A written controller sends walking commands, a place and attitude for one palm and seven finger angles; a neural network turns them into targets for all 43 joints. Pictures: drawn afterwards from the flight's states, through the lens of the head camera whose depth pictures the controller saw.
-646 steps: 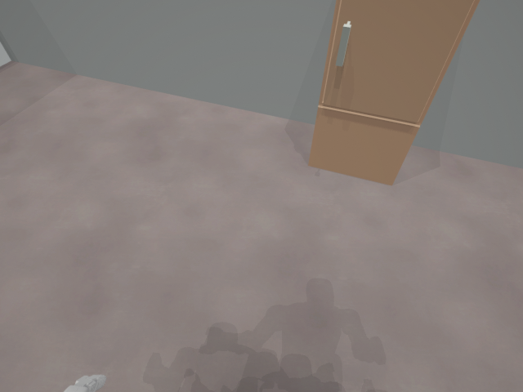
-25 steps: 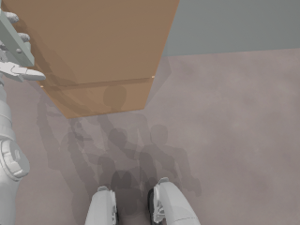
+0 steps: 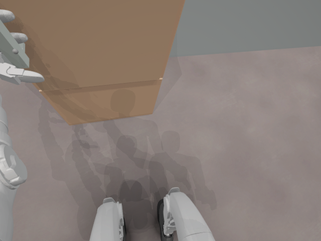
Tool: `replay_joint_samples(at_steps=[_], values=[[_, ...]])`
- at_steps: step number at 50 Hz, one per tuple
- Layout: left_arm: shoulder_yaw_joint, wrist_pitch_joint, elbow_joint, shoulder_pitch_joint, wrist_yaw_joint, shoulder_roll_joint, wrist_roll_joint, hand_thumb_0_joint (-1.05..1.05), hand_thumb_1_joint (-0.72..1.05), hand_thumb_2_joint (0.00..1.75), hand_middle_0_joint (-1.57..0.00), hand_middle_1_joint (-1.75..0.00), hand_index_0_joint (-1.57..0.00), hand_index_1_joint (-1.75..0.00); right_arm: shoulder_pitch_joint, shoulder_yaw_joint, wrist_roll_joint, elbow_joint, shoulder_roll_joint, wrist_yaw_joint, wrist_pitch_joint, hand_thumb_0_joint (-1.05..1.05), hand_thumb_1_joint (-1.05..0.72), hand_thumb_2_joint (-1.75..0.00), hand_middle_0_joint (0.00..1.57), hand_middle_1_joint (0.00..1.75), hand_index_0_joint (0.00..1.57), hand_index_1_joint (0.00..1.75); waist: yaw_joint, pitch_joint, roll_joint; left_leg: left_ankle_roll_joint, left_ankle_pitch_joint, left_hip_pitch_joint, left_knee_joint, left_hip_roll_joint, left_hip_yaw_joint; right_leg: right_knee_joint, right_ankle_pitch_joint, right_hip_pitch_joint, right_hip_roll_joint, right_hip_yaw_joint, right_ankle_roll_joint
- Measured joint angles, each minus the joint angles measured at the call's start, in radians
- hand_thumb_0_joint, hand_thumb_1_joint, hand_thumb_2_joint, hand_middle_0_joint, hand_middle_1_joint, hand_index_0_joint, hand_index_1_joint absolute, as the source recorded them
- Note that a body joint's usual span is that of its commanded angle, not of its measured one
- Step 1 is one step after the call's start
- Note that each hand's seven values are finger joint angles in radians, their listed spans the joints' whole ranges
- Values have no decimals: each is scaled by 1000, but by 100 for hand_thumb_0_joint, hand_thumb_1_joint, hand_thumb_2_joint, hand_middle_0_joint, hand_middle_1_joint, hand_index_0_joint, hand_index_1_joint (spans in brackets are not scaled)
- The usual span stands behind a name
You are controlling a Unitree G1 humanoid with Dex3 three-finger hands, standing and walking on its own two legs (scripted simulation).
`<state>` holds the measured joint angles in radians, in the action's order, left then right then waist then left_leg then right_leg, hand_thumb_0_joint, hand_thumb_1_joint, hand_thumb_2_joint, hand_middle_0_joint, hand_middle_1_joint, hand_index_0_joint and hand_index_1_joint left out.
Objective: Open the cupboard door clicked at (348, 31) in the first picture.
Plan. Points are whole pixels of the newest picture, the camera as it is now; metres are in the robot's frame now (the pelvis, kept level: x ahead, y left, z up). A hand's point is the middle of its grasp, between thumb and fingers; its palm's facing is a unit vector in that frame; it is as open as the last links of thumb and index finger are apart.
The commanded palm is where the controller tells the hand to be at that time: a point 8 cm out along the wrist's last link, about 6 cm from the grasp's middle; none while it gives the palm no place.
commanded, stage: close the thumb around the handle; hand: left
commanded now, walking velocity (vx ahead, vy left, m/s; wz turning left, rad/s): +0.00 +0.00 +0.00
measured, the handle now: (5, 32) +0.58 +0.29 +0.06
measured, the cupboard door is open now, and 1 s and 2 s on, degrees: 0 1 43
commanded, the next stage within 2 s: pull the door open along its arc in 0.72 s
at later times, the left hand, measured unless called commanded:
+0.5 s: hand (15, 50) +0.53 +0.26 +0.06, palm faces +0.09 -1.00 -0.01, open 7.9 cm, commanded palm +0.51 +0.29 +0.05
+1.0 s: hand (16, 53) +0.52 +0.26 +0.06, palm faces +0.11 -0.99 -0.01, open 6.0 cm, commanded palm +0.48 +0.29 +0.05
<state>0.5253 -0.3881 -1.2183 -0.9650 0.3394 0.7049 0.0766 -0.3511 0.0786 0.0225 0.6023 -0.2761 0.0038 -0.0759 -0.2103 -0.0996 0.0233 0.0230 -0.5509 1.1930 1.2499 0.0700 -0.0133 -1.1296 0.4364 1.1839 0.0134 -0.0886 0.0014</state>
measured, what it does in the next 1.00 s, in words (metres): stands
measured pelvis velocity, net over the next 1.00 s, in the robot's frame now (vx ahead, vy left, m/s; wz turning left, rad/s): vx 0.01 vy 0.00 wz -0.01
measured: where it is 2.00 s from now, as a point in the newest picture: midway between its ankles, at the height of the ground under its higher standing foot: (143, 237)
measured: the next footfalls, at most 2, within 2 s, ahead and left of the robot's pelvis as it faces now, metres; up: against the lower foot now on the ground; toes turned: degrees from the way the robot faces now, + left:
none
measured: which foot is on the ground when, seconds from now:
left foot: down 0.00-1.00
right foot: down 0.00-1.00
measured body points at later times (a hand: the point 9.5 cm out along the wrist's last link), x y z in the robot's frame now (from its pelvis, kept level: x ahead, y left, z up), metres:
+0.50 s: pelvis +0.00 +0.01 +0.00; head +0.18 +0.05 +0.42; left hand +0.52 +0.32 +0.06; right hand +0.01 -0.25 -0.10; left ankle +0.01 +0.10 -0.63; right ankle +0.04 -0.13 -0.63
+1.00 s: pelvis +0.01 +0.00 +0.01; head +0.18 +0.04 +0.42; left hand +0.51 +0.31 +0.06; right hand +0.01 -0.26 -0.10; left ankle +0.01 +0.10 -0.63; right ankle +0.04 -0.13 -0.63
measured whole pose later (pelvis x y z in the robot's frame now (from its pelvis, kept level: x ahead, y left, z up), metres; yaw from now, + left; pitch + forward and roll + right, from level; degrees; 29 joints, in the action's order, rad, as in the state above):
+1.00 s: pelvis +0.01 +0.00 +0.01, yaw +0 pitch +27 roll -5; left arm 0.53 -0.40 -1.13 -0.88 0.32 0.65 0.10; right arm -0.36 0.06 0.02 0.59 -0.27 -0.01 -0.09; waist -0.20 -0.11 0.02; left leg 0.02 -0.56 1.15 1.23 0.07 0.00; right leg -1.11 0.44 1.15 0.02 -0.07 0.00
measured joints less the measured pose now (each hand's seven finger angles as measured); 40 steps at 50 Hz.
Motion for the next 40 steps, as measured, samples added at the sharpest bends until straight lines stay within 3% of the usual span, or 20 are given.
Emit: replay_joint_samples(at_steps=[6, 11, 16, 31, 40], values=[[24, -13, 16, 7, 6, 17, -2, -2, -47, 31, -31, -120, -31, -121, -2, -1, 2, -5, 2, -2, 5, 0, -91, -89, 21, 30, 21, 30, -6, 0, -4, 2, -4, 11, 9, 4, 2, -4, -1, 10, 4, 2, -1], [13, -4, 38, 23, 19, 14, 9, -2, -33, 37, -32, -122, -32, -122, -8, -4, 0, -1, 3, -5, 1, 0, -91, -89, 21, 30, 21, 30, 2, -1, -2, 4, -4, 7, 6, 2, 1, 2, -2, 4, 2, 2, -5], [-10, -1, 44, 22, 13, -15, 17, -1, -11, 47, -33, -124, -33, -124, -10, -5, 2, 13, 6, -6, 1, 0, -91, -89, 21, 30, 21, 30, 12, -4, -2, 8, -1, -3, -3, -5, -1, 13, -3, -10, -4, -1, -9], [-22, -23, 34, 25, -43, -51, -3, 0, 66, 80, -38, -133, -38, -133, -9, -6, 11, 1, 14, -15, -4, 0, -91, -89, 21, 30, 21, 30, 7, -7, 4, 12, -4, -24, -13, -8, 8, 20, -1, -27, -5, 9, -14], [-10, -28, 21, 20, -33, -41, -3, 0, 66, 80, -37, -135, -37, -135, -11, -3, 8, 4, 13, -11, -9, 0, -91, -89, 21, 30, 21, 30, 7, -5, 3, 6, -6, -21, -11, -6, 5, 13, 4, -22, -3, 7, -8]])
